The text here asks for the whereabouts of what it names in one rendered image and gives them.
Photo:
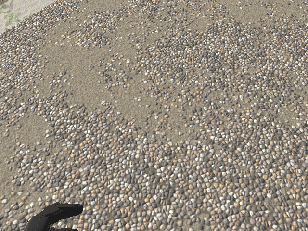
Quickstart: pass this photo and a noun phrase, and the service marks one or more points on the robot left hand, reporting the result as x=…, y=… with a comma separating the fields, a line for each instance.
x=52, y=214

